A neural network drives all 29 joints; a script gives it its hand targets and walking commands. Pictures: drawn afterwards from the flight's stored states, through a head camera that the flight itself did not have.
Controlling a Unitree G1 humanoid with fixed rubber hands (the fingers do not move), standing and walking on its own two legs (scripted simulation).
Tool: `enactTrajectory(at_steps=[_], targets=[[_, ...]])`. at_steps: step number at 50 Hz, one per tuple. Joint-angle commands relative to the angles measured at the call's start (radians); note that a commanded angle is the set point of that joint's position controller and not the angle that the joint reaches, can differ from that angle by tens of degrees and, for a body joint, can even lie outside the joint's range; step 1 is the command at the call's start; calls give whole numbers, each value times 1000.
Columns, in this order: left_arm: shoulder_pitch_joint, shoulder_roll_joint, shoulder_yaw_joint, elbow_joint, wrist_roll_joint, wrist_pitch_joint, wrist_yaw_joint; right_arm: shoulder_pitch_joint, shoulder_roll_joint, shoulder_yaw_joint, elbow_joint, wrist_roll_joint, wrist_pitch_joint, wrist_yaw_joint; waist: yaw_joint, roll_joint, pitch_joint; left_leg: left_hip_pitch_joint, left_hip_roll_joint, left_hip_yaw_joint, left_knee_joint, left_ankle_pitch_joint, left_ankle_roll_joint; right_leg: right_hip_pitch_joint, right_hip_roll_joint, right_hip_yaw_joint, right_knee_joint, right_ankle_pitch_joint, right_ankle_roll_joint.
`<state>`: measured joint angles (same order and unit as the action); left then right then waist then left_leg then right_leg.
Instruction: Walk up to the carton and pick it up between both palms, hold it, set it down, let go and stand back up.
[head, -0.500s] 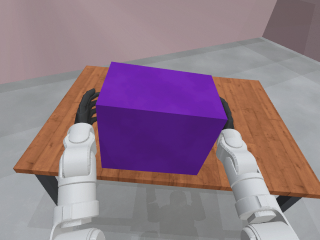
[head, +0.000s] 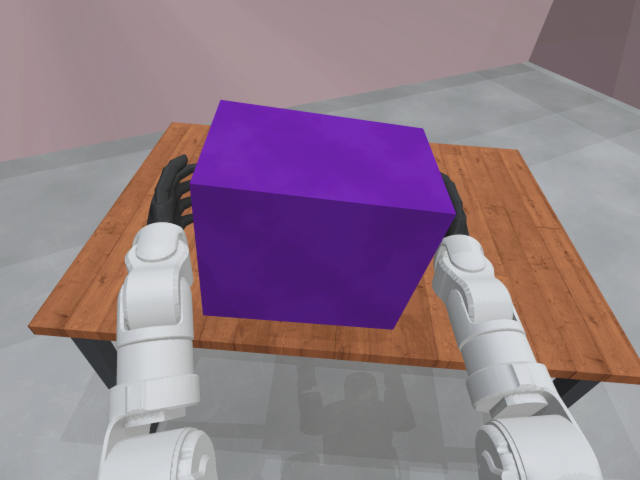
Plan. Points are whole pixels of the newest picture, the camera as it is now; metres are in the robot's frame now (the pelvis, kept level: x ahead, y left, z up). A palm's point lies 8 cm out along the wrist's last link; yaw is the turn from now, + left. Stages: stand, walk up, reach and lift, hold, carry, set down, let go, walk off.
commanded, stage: reach and lift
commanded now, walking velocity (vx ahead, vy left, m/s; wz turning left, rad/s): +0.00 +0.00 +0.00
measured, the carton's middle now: (312, 222) +0.39 +0.00 +0.15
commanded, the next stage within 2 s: hold in 0.02 s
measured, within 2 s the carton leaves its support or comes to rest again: neither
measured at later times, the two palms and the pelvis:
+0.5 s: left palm (138, 221) +0.35 +0.19 +0.19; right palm (434, 223) +0.36 -0.15 +0.17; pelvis +0.00 +0.01 +0.00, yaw +0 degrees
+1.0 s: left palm (136, 222) +0.35 +0.19 +0.19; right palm (435, 216) +0.36 -0.15 +0.18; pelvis +0.00 +0.00 +0.00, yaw +0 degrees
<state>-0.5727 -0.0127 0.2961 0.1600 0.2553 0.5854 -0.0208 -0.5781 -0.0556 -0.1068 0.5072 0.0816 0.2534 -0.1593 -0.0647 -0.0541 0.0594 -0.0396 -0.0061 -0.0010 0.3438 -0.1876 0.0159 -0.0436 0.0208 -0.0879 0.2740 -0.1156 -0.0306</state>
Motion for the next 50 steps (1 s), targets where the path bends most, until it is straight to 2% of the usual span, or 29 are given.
enactTrajectory(at_steps=[1,3,4,10,16,21,30,35,43,50], targets=[[-519,-448,-444,-138,-121,-23,-161,-758,520,417,-413,95,-110,129,7,44,-537,-25,-41,25,-47,246,-12,336,-4,33,30,350,77],[-515,-443,-458,-158,-128,-27,-163,-762,519,450,-448,116,-104,115,7,53,-556,-18,-45,19,-31,299,-19,363,2,32,43,411,83],[-516,-435,-454,-154,-125,-26,-164,-755,516,451,-443,118,-97,111,7,58,-538,-22,-45,20,-33,294,-23,356,2,32,40,397,83],[-489,-407,-426,-147,-93,37,-182,-685,456,387,-361,97,-52,121,-1,70,-356,-29,-29,33,-83,158,-31,247,-1,9,-5,147,52],[-559,-438,-462,-180,-121,62,-177,-781,466,376,-407,109,-52,131,-5,88,-390,-15,-22,36,-72,164,-38,210,7,-3,-3,92,42],[-565,-446,-459,-156,-120,66,-169,-794,460,358,-380,99,-46,138,-6,92,-388,-12,-12,34,-75,151,-38,193,12,-6,-5,47,34],[-528,-438,-462,-206,-113,87,-172,-756,439,379,-388,127,-30,136,-15,104,-428,43,-10,27,-36,289,-61,220,23,-11,5,127,32],[-503,-430,-466,-224,-117,90,-168,-764,448,418,-441,154,-22,129,2,95,-434,43,-17,24,-16,344,-60,243,27,-5,11,187,35],[-534,-431,-479,-255,-130,87,-164,-781,475,441,-471,166,-5,125,16,84,-430,12,-21,25,-30,286,-46,238,21,3,11,167,36],[-540,-422,-458,-210,-116,97,-181,-754,473,395,-400,143,12,120,-5,86,-378,-11,-23,29,-58,196,-41,237,9,6,1,124,39]])
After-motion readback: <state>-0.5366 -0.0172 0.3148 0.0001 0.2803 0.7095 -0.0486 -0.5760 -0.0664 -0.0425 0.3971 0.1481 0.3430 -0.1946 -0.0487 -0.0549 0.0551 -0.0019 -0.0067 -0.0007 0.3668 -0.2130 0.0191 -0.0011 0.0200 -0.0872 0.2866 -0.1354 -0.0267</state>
